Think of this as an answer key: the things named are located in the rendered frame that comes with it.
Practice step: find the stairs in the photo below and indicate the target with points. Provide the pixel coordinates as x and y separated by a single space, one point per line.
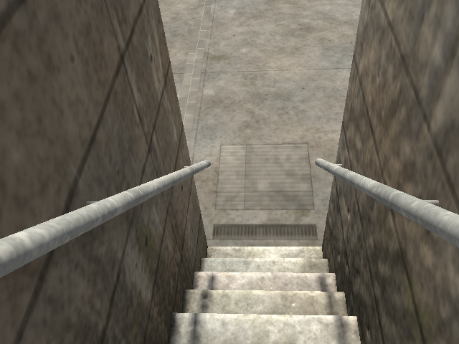
264 295

